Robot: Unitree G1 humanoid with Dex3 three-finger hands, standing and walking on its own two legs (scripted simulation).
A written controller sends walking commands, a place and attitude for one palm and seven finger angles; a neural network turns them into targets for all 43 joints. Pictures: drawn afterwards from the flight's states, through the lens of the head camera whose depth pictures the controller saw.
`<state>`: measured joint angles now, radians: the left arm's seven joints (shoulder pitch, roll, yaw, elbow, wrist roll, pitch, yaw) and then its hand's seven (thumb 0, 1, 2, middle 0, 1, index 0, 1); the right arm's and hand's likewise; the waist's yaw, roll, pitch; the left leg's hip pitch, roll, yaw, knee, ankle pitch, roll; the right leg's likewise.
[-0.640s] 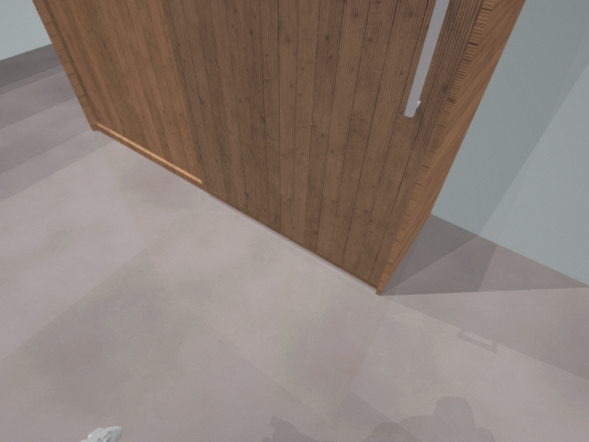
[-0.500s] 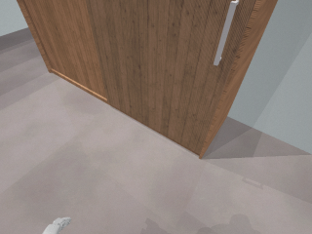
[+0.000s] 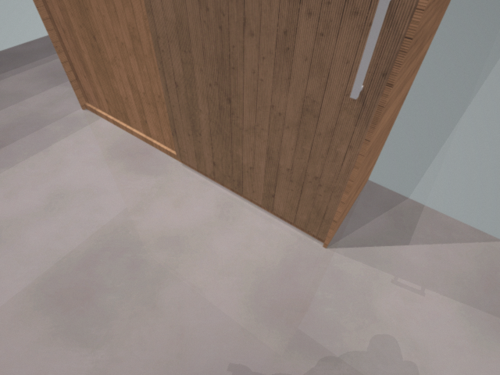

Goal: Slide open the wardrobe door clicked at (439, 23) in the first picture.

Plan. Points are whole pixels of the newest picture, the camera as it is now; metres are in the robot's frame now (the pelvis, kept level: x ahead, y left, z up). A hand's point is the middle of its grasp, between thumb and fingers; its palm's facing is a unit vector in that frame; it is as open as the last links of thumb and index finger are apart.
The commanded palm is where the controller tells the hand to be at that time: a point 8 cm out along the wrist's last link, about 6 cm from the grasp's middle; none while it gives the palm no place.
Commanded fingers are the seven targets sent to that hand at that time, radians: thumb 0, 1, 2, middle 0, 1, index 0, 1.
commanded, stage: stand and wait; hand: right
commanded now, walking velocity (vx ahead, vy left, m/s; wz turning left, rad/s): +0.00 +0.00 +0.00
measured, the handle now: (370, 50) +0.83 -0.25 +0.15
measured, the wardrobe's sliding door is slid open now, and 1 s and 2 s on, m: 0.00 0.00 0.00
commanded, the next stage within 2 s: look at it before walking up in 0.42 s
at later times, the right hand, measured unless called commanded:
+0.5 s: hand out of the picture +0.07 -0.25 -0.15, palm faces -0.03 +0.94 -0.33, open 7.4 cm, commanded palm none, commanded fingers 0.00 -0.90 -0.90 0.20 0.30 0.20 0.30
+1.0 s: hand out of the picture +0.07 -0.26 -0.15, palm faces -0.02 +0.94 -0.34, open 7.4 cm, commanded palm none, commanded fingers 0.00 -0.90 -0.90 0.20 0.30 0.20 0.30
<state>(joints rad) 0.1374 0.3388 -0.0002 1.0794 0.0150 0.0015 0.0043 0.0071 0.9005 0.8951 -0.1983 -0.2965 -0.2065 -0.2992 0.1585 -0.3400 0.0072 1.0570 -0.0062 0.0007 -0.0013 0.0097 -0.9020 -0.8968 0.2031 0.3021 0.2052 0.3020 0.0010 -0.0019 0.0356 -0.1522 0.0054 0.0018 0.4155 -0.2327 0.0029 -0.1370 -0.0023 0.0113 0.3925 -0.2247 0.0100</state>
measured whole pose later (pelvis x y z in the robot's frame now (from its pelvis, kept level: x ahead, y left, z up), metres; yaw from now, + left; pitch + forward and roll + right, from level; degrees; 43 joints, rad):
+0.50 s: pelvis -0.01 +0.00 +0.00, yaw +0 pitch -1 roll +0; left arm 0.13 0.33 -0.01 1.10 0.01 -0.01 0.00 0.01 0.90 0.90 -0.20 -0.30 -0.21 -0.30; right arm 0.14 -0.34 0.01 1.07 -0.01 0.00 0.00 0.01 -0.90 -0.90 0.20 0.30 0.20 0.30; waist 0.00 0.00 0.03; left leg -0.15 0.00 0.00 0.38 -0.20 0.00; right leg -0.14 0.00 0.01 0.36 -0.20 0.01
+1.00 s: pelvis +0.00 -0.01 +0.00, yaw +0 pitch -2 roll +0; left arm 0.11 0.34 -0.01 1.10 0.01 -0.01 0.00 0.01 0.90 0.90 -0.20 -0.30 -0.21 -0.30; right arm 0.14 -0.34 0.01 1.08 -0.01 -0.01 0.00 0.01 -0.90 -0.90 0.20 0.30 0.20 0.30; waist 0.00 0.00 0.02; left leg -0.12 0.02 0.00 0.35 -0.20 -0.01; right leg -0.11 0.01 0.01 0.34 -0.20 0.00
